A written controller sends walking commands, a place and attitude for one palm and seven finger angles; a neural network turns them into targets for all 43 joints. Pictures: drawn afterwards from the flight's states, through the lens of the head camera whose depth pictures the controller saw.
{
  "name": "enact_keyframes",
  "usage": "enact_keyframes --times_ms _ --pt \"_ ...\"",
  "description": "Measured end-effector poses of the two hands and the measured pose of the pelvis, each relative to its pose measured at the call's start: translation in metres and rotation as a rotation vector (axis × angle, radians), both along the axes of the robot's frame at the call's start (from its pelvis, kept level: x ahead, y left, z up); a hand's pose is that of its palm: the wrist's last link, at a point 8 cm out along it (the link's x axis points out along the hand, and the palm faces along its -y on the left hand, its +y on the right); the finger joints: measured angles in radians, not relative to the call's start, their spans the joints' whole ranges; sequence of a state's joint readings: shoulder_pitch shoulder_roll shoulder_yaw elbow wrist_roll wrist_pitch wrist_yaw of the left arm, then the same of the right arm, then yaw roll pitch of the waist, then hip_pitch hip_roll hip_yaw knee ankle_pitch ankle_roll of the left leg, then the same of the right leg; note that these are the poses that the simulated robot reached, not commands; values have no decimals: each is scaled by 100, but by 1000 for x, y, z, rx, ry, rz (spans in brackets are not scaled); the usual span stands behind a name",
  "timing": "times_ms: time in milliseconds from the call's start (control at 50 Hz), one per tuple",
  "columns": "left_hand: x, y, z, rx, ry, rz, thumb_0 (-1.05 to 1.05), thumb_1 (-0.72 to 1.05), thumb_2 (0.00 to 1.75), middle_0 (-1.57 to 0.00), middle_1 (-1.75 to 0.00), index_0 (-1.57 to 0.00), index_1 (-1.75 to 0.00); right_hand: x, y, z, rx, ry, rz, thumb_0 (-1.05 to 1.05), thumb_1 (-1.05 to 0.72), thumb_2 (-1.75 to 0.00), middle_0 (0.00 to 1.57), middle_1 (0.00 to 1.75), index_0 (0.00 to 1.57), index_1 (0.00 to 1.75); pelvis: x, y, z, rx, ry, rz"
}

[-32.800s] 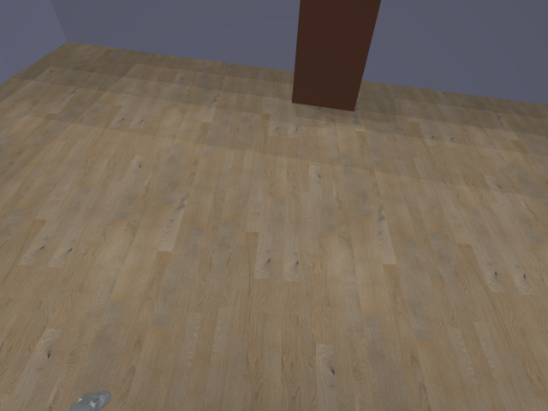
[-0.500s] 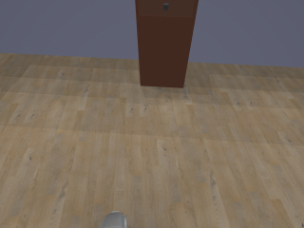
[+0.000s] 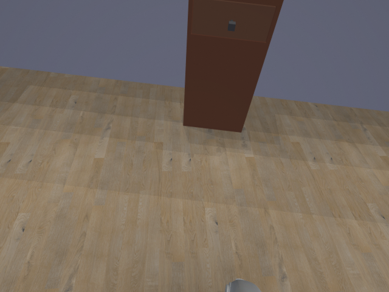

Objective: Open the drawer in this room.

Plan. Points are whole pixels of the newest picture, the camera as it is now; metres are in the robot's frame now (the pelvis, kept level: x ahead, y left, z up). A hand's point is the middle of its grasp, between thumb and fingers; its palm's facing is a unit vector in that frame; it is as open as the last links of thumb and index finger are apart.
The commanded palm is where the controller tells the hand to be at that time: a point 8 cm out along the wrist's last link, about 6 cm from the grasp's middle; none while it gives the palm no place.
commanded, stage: stand and wait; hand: left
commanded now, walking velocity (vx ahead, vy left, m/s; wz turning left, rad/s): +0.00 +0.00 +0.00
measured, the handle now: (231, 24) +1.26 -0.10 +0.00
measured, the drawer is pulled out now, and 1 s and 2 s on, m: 0.00 0.00 0.00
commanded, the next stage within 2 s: look at it before walking up in 0.64 s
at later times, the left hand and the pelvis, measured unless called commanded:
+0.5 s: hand out of the picture +0.10 +0.13 -0.17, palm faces +0.08 -0.97 -0.23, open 7.1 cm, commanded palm none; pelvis +0.06 -0.05 +0.00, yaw +2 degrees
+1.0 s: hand out of the picture +0.00 +0.08 -0.18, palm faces +0.09 -0.99 -0.13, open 7.3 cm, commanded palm none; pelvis +0.05 -0.06 +0.00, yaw +1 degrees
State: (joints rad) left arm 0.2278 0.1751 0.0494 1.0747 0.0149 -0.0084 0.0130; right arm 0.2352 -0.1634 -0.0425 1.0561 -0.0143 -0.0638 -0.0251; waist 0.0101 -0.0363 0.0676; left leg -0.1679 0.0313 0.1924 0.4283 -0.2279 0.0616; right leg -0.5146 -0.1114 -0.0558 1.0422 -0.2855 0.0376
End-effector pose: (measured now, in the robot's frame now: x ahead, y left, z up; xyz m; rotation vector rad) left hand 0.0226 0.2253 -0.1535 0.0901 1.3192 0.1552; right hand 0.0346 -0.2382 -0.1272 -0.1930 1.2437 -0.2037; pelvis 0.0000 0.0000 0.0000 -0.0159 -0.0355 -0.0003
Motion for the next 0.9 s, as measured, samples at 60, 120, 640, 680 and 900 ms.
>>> enact_keyframes --times_ms 60,120,640,680,900 --pt "38 1 6 25 -64 -10 0 93 90 -20 -30 -20 -30 -15 2 -6 25 82 -18 -2 -94 -89 20 30 20 30 13 -5 0 10 1 8" --pt "67 -6 10 44 -97 -36 0 93 90 -20 -30 -20 -30 -27 5 -16 66 144 -44 -1 -93 -89 20 30 20 30 25 -12 -3 23 -3 10" --pt "23 -60 11 57 60 31 -1 95 90 -20 -30 -20 -30 -1 -19 -27 138 187 -23 0 -91 -90 20 30 20 30 55 -58 0 22 -4 27" --pt "9 -67 10 41 94 38 -1 94 90 -20 -30 -20 -30 0 -21 -26 132 189 -18 0 -91 -90 20 30 20 30 54 -58 1 21 -3 28" --pt "-30 -95 6 -35 185 63 0 91 90 -20 -30 -20 -30 -12 -21 -22 122 221 -14 0 -91 -90 20 30 20 30 50 -58 1 20 5 27"
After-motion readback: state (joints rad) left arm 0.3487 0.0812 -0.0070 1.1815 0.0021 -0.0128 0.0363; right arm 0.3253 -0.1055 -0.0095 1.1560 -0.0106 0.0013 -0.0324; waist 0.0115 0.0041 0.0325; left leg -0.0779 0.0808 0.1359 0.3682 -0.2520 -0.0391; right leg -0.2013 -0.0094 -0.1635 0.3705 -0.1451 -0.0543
